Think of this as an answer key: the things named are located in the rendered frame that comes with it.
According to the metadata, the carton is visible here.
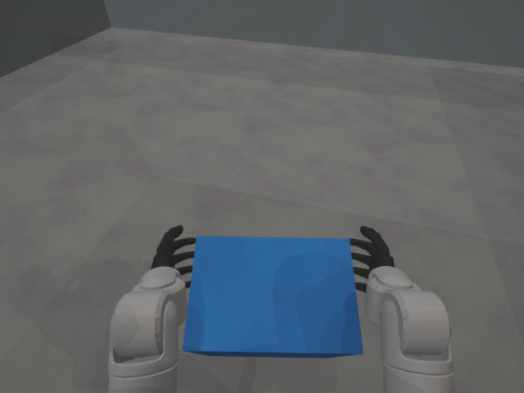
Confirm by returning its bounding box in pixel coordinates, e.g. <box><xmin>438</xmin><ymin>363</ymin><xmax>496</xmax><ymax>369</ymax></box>
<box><xmin>183</xmin><ymin>236</ymin><xmax>364</xmax><ymax>358</ymax></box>

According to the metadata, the right robot forearm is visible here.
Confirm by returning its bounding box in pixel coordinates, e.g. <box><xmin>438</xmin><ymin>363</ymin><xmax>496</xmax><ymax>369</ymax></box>
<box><xmin>365</xmin><ymin>266</ymin><xmax>454</xmax><ymax>393</ymax></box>

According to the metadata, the left robot forearm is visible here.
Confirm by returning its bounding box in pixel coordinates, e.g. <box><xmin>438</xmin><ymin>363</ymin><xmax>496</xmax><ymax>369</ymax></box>
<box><xmin>108</xmin><ymin>266</ymin><xmax>187</xmax><ymax>393</ymax></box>

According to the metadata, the left robot hand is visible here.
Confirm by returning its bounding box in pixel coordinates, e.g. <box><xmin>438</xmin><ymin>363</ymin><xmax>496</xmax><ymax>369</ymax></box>
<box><xmin>151</xmin><ymin>225</ymin><xmax>196</xmax><ymax>288</ymax></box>

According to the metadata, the right robot hand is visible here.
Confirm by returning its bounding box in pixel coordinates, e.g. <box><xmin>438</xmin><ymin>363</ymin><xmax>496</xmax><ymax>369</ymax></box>
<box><xmin>349</xmin><ymin>226</ymin><xmax>395</xmax><ymax>293</ymax></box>

